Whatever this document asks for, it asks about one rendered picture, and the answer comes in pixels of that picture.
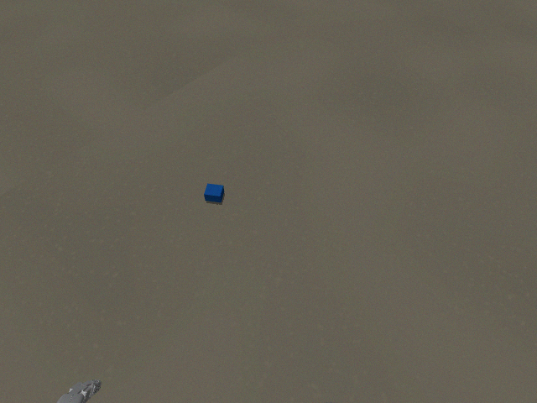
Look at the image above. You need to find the small box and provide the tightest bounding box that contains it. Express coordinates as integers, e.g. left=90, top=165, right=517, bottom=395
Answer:
left=204, top=184, right=224, bottom=202

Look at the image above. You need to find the left robot hand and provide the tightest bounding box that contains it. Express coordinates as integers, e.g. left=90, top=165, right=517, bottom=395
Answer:
left=56, top=379, right=102, bottom=403

